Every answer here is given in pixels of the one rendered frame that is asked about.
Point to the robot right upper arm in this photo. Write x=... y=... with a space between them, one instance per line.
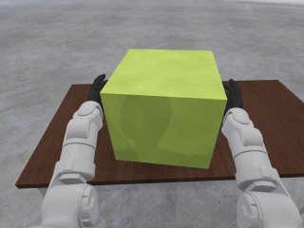
x=266 y=210

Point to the carton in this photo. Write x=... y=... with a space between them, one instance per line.
x=165 y=106

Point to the left robot forearm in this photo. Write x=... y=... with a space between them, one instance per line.
x=76 y=164

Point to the right robot forearm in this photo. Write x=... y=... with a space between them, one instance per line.
x=254 y=170

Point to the robot left upper arm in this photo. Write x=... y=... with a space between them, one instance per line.
x=69 y=206

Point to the table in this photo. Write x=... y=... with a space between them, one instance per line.
x=273 y=109

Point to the left robot hand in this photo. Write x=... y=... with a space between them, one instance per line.
x=96 y=88

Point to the right robot hand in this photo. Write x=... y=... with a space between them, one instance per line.
x=234 y=96

